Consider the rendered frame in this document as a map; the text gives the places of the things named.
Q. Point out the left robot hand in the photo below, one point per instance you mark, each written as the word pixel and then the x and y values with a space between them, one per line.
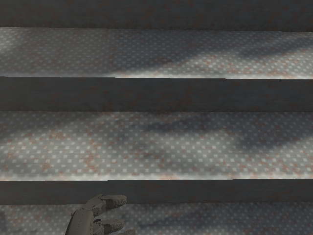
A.
pixel 82 221

